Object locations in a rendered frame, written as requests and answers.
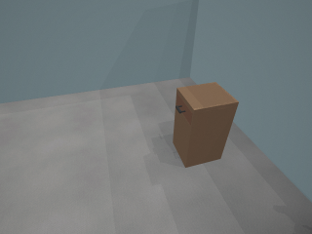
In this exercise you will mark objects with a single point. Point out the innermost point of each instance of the drawer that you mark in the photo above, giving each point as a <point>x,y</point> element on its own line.
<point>187,114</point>

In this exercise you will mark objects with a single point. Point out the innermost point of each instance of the cabinet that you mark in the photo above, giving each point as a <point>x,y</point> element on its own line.
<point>213,111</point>

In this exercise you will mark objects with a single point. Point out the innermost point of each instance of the handle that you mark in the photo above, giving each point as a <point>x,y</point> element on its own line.
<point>178,109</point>

